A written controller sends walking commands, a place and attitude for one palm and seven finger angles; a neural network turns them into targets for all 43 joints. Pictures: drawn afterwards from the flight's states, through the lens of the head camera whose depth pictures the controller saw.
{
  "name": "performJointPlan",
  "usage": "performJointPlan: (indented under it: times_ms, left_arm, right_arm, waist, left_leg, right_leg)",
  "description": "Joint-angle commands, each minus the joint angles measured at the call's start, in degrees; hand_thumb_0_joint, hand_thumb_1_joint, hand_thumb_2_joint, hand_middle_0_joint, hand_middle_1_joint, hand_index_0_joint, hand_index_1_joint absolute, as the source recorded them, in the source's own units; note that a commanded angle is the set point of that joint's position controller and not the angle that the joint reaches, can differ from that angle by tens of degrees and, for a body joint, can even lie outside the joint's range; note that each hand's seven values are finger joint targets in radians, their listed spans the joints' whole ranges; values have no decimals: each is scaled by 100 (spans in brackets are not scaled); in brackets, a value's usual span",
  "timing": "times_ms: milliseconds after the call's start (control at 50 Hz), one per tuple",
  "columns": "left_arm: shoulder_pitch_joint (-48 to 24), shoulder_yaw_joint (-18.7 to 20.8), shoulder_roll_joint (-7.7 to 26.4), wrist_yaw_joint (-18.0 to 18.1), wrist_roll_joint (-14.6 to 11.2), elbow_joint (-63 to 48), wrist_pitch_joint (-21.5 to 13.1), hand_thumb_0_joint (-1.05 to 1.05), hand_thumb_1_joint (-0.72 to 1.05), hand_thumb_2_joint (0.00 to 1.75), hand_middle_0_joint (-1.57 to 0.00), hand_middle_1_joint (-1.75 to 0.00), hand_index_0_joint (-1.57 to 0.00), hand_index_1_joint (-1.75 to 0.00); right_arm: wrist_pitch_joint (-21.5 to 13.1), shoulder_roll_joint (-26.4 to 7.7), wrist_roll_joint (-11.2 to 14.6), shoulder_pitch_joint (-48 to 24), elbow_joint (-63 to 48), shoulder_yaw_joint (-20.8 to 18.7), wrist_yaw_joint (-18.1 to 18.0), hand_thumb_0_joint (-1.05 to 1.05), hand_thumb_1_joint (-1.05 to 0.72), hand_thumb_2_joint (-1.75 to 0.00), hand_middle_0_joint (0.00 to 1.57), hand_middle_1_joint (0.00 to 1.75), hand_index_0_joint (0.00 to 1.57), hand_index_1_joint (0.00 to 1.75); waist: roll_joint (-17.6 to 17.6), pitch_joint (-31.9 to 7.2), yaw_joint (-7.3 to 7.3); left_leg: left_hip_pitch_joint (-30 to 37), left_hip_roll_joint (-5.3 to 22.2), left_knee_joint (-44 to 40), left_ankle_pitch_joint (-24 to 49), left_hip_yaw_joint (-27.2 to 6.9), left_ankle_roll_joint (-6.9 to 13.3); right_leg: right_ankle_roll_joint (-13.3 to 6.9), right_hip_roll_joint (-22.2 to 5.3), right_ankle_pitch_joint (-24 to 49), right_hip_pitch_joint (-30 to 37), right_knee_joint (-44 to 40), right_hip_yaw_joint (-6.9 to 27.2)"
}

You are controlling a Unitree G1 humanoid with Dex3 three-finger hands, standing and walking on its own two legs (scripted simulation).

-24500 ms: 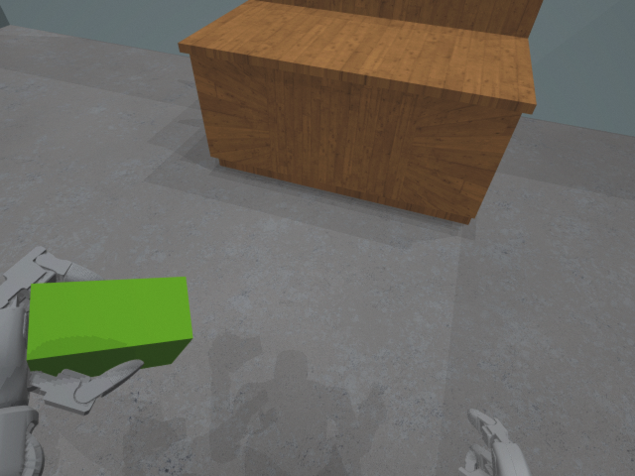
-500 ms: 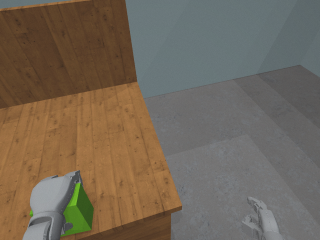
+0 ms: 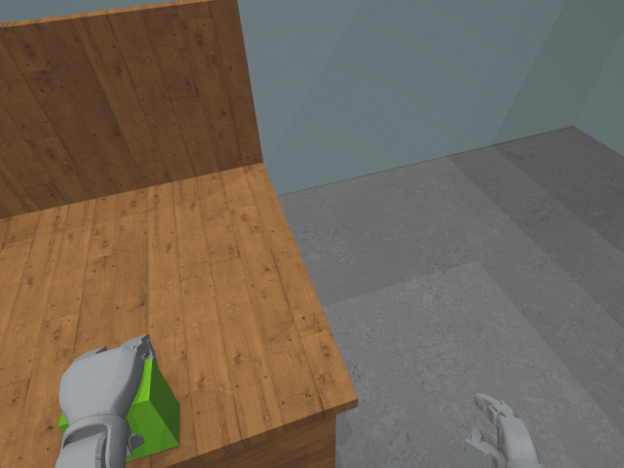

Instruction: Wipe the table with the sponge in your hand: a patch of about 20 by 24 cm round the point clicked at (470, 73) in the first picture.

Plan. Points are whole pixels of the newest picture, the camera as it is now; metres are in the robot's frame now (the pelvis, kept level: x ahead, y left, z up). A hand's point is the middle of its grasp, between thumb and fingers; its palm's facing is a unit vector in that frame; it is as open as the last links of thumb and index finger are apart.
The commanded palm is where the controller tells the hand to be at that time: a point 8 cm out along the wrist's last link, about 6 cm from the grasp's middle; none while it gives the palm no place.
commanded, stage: lower the sponge onto the table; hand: left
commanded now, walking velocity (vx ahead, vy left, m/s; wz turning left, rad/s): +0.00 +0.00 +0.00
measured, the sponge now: (133, 421) +0.17 +0.29 -0.07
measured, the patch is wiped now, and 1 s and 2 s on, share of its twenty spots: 0.10 0.10 0.25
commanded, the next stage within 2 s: wipe forward along the first lane in 0.26 s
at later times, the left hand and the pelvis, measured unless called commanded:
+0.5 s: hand (129, 389) +0.20 +0.29 -0.02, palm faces -0.10 -0.05 -0.99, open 10.3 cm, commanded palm +0.18 +0.28 +0.02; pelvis -0.01 -0.01 +0.00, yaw +1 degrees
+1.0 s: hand (126, 349) +0.25 +0.32 -0.02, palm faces -0.12 +0.00 -0.99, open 10.3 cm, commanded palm +0.24 +0.31 +0.01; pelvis -0.02 -0.02 -0.02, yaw +1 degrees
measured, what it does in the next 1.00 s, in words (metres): stands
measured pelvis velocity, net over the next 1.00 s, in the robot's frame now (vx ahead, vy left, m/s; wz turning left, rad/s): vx -0.02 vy -0.02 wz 0.01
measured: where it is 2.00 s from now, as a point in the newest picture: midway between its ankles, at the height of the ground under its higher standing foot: outside the picture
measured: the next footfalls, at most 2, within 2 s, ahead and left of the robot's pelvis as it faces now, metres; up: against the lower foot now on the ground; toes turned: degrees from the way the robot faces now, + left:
none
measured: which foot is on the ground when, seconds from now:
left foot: down 0.00-1.00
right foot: down 0.00-1.00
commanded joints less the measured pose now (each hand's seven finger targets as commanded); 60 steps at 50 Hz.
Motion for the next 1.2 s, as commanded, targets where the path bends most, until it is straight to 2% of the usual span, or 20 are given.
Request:
performJointPlan:
  times_ms: [0,80,140,180,240,280,300,340,380,400,460,480,500,580,600,680,800,860,980,1180]
  left_arm:
    - [-775,365,799,231,40,-919,73,0,10,130,-120,-160,-120,-160]
    - [-883,428,898,198,32,-633,154,0,10,130,-120,-160,-120,-160]
    - [-1112,238,768,149,66,-398,171,0,10,130,-120,-160,-120,-160]
    - [-1216,508,1057,120,58,-257,183,0,10,130,-120,-160,-120,-160]
    - [-1288,286,845,74,87,-121,137,0,10,130,-120,-160,-120,-160]
    - [-1255,455,996,64,90,-11,133,0,10,130,-120,-160,-120,-160]
    - [-1387,240,803,49,115,8,103,0,10,130,-120,-160,-120,-160]
    - [-1343,179,707,45,116,105,71,0,10,130,-120,-160,-120,-160]
    - [-1462,489,1026,61,99,248,56,0,10,130,-120,-160,-120,-160]
    - [-1624,338,893,63,101,284,18,0,10,130,-120,-160,-120,-160]
    - [-1685,522,1062,87,111,656,-31,0,10,130,-120,-160,-120,-160]
    - [-1676,731,1267,95,104,689,-41,0,10,130,-120,-160,-120,-160]
    - [-1745,453,990,81,92,681,-69,0,10,130,-120,-160,-120,-160]
    - [-1852,787,1386,35,71,1169,-48,0,10,130,-120,-160,-120,-160]
    - [-1961,586,1220,9,64,1197,-65,0,10,130,-120,-160,-120,-160]
    - [-2012,790,1453,-65,51,1515,-103,0,10,130,-120,-160,-120,-160]
    - [-2405,634,1341,-67,59,1818,-271,0,10,130,-120,-160,-120,-160]
    - [-2759,639,1386,-42,70,2181,-323,0,10,130,-120,-160,-120,-160]
    - [-3062,747,1537,-12,46,2462,-382,0,10,130,-120,-160,-120,-160]
    - [-3485,878,1842,-98,38,2901,-422,0,10,130,-120,-160,-120,-160]
  right_arm:
    - [-331,-666,40,-1047,-958,-188,-74,0,-90,-90,20,30,20,30]
    - [-310,-697,44,-1056,-920,-161,-89,0,-90,-90,20,30,20,30]
    - [-298,-683,59,-999,-899,-147,-109,0,-90,-90,20,30,20,30]
    - [-270,-727,58,-1004,-860,-132,-137,0,-90,-90,20,30,20,30]
    - [-274,-701,64,-938,-882,-137,-148,0,-90,-90,20,30,20,30]
    - [-255,-725,59,-948,-863,-132,-155,0,-90,-90,20,30,20,30]
    - [-257,-696,63,-903,-871,-132,-149,0,-90,-90,20,30,20,30]
    - [-273,-709,70,-854,-875,-145,-139,0,-90,-90,20,30,20,30]
    - [-245,-756,64,-845,-830,-148,-169,0,-90,-90,20,30,20,30]
    - [-250,-732,68,-764,-830,-151,-184,0,-90,-90,20,30,20,30]
    - [-254,-770,75,-687,-758,-173,-214,0,-90,-90,20,30,20,30]
    - [-235,-802,75,-696,-729,-181,-222,0,-90,-90,20,30,20,30]
    - [-241,-768,79,-644,-758,-175,-229,0,-90,-90,20,30,20,30]
    - [-200,-848,99,-542,-655,-185,-253,0,-90,-90,20,30,20,30]
    - [-195,-828,105,-509,-694,-175,-259,0,-90,-90,20,30,20,30]
    - [-165,-884,126,-410,-672,-194,-258,0,-90,-90,20,30,20,30]
    - [-158,-906,128,-199,-700,-228,-253,0,-90,-90,20,30,20,30]
    - [-151,-945,140,-95,-636,-231,-270,0,-90,-90,20,30,20,30]
    - [-115,-981,167,45,-643,-260,-263,0,-90,-90,20,30,20,30]
    - [-1,-1014,195,239,-678,-232,-250,0,-90,-90,20,30,20,30]
  waist:
    - [-213,-782,-31]
    - [-363,-643,-38]
    - [-445,-523,-113]
    - [-447,-539,-68]
    - [-499,-527,-126]
    - [-426,-510,-78]
    - [-474,-481,-154]
    - [-558,-581,-157]
    - [-609,-576,-125]
    - [-677,-626,-206]
    - [-920,-577,-199]
    - [-856,-599,-160]
    - [-810,-700,-231]
    - [-897,-629,-214]
    - [-830,-595,-284]
    - [-778,-651,-245]
    - [-816,-736,-375]
    - [-1041,-648,-479]
    - [-1031,-1019,-491]
    - [-934,-1143,-554]
  left_leg:
    - [594,-23,-461,1020,-153,163]
    - [432,-50,-492,819,-169,161]
    - [358,-77,-446,653,-114,177]
    - [308,-99,-477,578,-131,174]
    - [264,-127,-393,522,-64,191]
    - [207,-135,-422,476,-94,176]
    - [213,-128,-376,447,-48,189]
    - [190,-128,-308,494,-42,195]
    - [94,-137,-322,432,-65,183]
    - [88,-140,-257,408,-5,205]
    - [-98,-156,-153,383,32,214]
    - [-123,-153,-173,412,-1,197]
    - [-110,-161,-123,421,59,216]
    - [-348,-171,-61,384,61,200]
    - [-366,-169,-31,343,115,216]
    - [-539,-174,22,358,85,205]
    - [-716,-148,202,243,115,230]
    - [-929,-120,316,103,133,236]
    - [-1105,-99,443,141,118,235]
    - [-1286,-85,572,183,113,255]
  right_leg:
    - [-343,106,1058,-96,-412,19]
    - [-358,123,914,-152,-456,72]
    - [-323,101,770,-273,-452,-15]
    - [-353,120,693,-234,-499,105]
    - [-314,96,688,-312,-484,45]
    - [-348,116,618,-325,-509,140]
    - [-322,103,606,-388,-464,48]
    - [-320,110,698,-426,-419,46]
    - [-336,125,653,-427,-445,163]
    - [-295,97,695,-438,-396,81]
    - [-270,78,813,-493,-377,124]
    - [-302,95,822,-469,-382,209]
    - [-259,61,896,-450,-335,118]
    - [-271,74,946,-491,-335,234]
    - [-235,41,935,-535,-320,165]
    - [-260,60,952,-573,-278,222]
    - [-221,60,789,-829,-149,94]
    - [-196,55,649,-1059,-113,84]
    - [-191,62,703,-1039,52,71]
    - [-172,61,758,-1087,147,12]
